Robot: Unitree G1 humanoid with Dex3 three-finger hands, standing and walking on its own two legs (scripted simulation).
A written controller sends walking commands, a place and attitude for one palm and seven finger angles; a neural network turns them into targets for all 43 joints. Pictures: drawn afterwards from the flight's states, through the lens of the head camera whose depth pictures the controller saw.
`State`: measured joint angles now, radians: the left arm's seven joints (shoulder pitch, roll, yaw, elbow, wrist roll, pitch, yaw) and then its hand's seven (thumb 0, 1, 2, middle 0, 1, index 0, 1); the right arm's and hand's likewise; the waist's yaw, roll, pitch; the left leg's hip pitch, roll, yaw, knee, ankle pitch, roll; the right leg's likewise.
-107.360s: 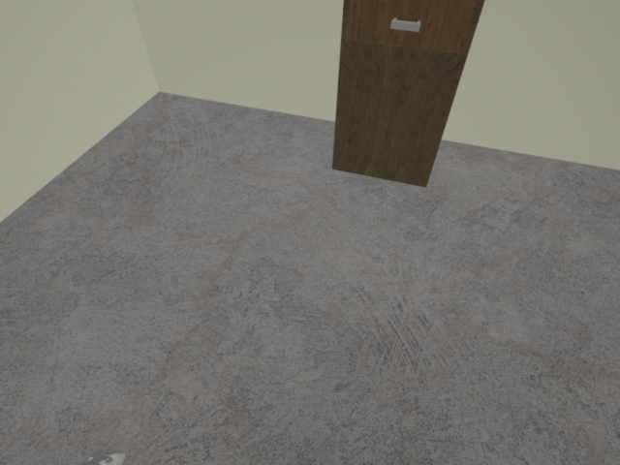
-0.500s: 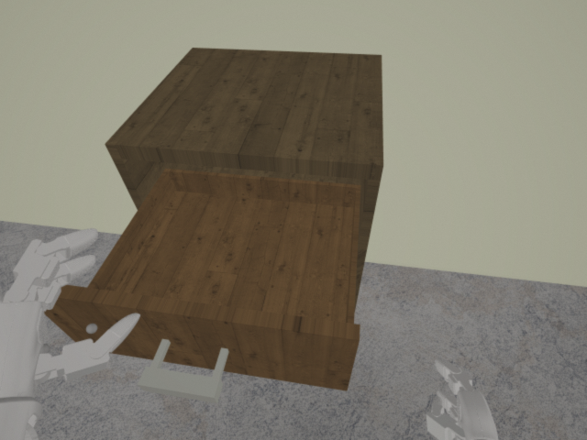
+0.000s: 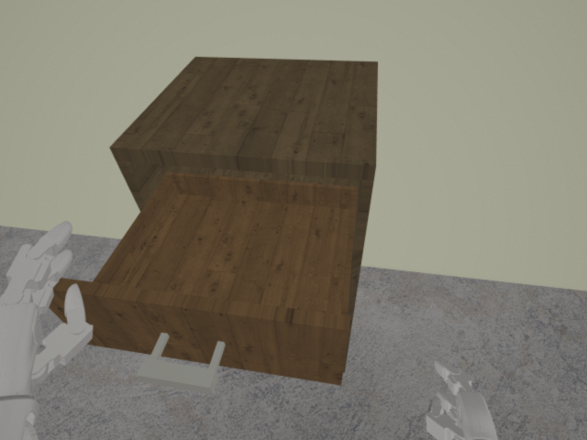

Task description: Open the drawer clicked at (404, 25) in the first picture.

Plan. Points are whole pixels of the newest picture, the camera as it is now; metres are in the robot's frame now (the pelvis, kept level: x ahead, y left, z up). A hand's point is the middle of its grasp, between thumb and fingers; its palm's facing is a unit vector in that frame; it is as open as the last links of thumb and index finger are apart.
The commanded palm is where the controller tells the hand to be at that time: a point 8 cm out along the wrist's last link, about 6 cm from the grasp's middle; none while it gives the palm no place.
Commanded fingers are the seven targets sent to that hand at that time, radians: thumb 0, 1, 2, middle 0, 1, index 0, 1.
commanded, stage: step back with the hand held close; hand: left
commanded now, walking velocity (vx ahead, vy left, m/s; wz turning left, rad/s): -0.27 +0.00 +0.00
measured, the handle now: (184, 360) +0.22 +0.19 -0.02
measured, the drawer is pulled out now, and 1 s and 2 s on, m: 0.29 0.29 0.29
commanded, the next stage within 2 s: stop stepping back and stand still in 1.54 s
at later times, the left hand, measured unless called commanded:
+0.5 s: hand (48, 364) +0.14 +0.25 +0.15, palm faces +0.30 -0.81 -0.51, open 7.4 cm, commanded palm +0.08 +0.30 +0.18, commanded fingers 0.00 0.90 0.90 -0.20 -0.30 -0.20 -0.30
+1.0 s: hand (12, 402) +0.10 +0.26 +0.16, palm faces +0.35 -0.82 -0.45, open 7.4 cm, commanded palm +0.04 +0.31 +0.18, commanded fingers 0.00 0.90 0.90 -0.20 -0.30 -0.20 -0.30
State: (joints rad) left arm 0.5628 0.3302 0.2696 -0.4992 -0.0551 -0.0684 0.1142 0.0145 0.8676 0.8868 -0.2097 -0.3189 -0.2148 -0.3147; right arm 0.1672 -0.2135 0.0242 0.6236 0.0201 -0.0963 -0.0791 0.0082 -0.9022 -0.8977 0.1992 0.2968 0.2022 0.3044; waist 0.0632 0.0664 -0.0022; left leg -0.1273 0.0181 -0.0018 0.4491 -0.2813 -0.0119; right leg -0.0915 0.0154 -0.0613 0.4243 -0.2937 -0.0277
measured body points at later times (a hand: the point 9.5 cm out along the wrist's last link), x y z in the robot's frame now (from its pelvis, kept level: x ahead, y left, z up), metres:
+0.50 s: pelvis -0.05 +0.02 -0.01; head -0.02 +0.02 +0.44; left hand +0.12 +0.30 +0.18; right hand +0.13 -0.22 -0.09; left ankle -0.02 +0.13 -0.74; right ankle -0.04 -0.10 -0.74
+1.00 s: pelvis -0.09 +0.03 -0.02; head -0.06 +0.04 +0.43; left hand +0.08 +0.30 +0.19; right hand +0.08 -0.21 -0.09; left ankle -0.02 +0.13 -0.74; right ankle -0.04 -0.10 -0.74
